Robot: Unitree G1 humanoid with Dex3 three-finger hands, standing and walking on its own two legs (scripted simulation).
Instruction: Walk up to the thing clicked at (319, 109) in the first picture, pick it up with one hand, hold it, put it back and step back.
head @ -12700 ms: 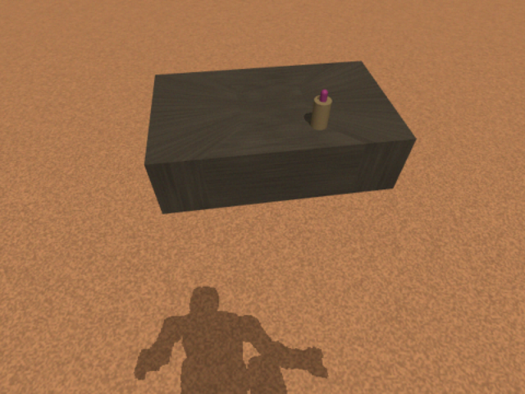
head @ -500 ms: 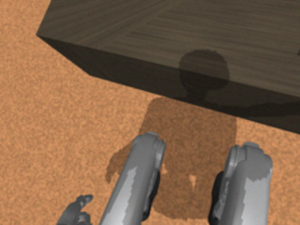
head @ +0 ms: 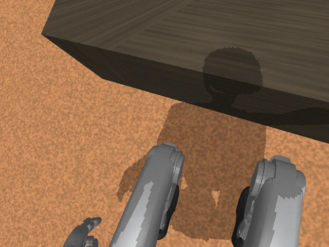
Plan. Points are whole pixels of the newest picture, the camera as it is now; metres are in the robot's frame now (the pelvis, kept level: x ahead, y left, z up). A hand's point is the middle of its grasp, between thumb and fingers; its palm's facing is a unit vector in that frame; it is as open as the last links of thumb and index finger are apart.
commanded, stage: close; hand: right
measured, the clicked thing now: out of the picture +0.55 -0.35 +0.04
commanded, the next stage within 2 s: settle in 0.10 s
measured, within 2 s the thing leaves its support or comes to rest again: leaves its support in 0.54 s
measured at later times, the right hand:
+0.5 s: hand out of the picture +0.52 -0.35 +0.02, palm faces +0.38 +0.92 -0.06, open 10.8 cm
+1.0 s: hand out of the picture +0.53 -0.36 +0.10, palm faces +0.40 +0.92 -0.04, open 10.9 cm
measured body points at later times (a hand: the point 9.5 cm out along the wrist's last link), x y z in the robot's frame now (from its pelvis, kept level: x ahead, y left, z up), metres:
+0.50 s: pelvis +0.00 +0.00 +0.02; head +0.24 -0.08 +0.40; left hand +0.10 +0.26 -0.09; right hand +0.50 -0.40 +0.03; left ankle +0.08 +0.12 -0.35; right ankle +0.08 -0.15 -0.35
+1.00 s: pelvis +0.01 +0.00 +0.08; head +0.24 -0.07 +0.47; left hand +0.09 +0.27 -0.03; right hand +0.50 -0.40 +0.10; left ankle +0.08 +0.12 -0.35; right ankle +0.08 -0.15 -0.35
